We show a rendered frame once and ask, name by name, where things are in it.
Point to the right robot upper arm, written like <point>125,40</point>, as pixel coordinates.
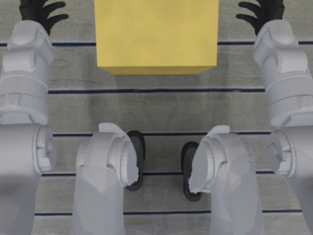
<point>290,154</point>

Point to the robot foot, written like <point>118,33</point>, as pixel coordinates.
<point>187,155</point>
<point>138,142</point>

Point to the left robot upper arm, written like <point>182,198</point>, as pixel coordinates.
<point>26,151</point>

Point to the robot left forearm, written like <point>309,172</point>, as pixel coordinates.
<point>25,75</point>

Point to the robot right forearm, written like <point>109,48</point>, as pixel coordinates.
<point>284,71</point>

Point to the left robot foot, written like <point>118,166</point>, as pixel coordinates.
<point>138,142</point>

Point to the right robot foot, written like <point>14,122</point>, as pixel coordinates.
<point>187,155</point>

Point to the robot left hand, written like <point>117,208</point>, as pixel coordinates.
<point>33,10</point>

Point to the carton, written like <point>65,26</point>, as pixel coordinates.
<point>156,37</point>

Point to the robot right hand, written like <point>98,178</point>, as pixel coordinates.
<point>269,10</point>

